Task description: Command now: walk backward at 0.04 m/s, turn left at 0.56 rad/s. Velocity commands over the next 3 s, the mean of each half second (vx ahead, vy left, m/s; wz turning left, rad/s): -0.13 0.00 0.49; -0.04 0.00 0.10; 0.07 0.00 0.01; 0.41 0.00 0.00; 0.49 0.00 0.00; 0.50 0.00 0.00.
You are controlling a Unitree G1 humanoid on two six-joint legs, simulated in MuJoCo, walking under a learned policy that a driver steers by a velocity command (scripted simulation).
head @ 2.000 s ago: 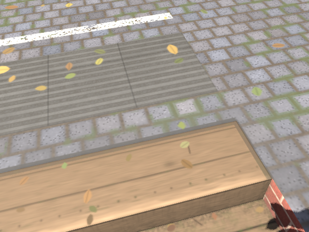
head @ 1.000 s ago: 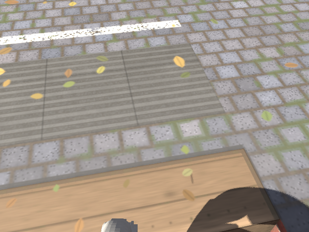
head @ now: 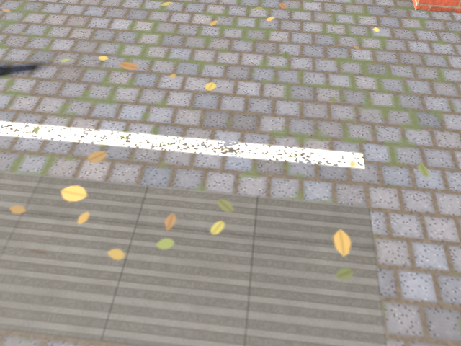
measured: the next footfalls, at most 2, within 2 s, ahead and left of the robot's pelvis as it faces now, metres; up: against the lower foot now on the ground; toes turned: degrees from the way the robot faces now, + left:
left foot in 0.16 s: +0.11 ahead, +0.14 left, +0.00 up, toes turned +9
right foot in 0.58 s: +0.05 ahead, -0.09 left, +0.00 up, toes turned +15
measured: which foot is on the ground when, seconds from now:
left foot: up 0.00-0.14, down 0.16-0.58, up 0.60-0.92, down 0.94-1.00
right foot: down 0.00-0.16, up 0.18-0.56, down 0.58-1.00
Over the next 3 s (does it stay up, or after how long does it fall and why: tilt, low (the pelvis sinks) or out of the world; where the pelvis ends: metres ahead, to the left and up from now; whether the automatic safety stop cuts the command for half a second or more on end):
stays up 0.96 0.23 0.00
